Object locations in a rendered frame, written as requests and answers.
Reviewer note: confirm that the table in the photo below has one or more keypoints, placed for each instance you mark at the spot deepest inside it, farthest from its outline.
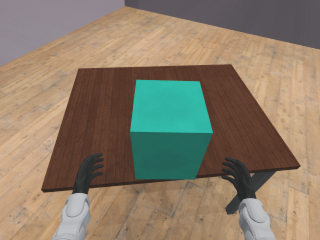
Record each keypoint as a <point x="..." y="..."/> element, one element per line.
<point x="98" y="117"/>

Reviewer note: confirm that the robot left forearm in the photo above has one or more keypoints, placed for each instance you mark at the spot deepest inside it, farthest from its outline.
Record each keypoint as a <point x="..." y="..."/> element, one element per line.
<point x="75" y="217"/>

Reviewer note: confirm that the left robot hand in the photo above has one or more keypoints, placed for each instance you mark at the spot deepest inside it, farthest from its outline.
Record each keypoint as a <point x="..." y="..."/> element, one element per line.
<point x="84" y="176"/>

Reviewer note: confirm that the robot right forearm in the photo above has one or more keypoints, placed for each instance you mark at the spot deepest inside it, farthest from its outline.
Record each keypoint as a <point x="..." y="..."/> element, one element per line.
<point x="254" y="221"/>

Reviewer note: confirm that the right robot hand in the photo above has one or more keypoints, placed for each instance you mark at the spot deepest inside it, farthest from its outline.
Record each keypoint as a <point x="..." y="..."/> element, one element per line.
<point x="242" y="180"/>

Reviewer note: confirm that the carton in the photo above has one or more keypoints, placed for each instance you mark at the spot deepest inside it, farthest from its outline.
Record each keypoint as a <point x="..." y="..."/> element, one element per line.
<point x="170" y="129"/>

